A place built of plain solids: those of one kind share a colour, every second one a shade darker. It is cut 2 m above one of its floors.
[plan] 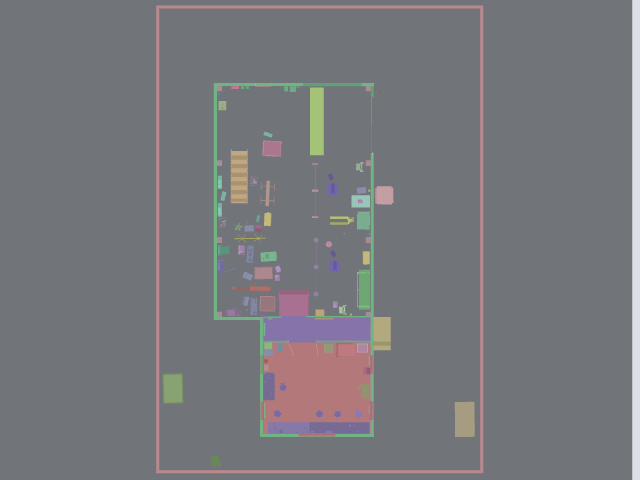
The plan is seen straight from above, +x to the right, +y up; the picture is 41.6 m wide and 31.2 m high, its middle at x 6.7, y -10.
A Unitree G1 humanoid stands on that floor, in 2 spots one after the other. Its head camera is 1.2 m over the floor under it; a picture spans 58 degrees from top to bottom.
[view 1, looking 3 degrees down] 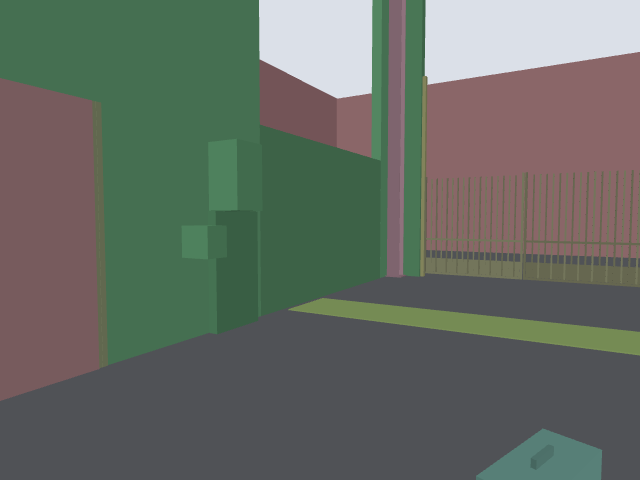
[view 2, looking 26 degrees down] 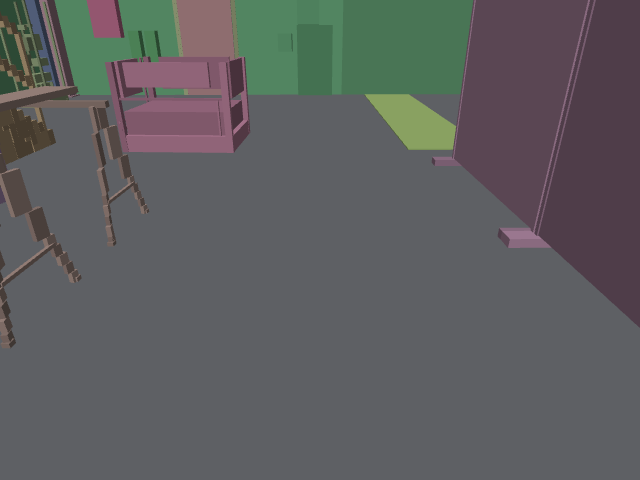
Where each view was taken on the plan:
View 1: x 1.45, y -3.22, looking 30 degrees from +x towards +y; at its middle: wall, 6.45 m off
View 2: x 5.00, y -9.20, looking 89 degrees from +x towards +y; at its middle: ground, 2.74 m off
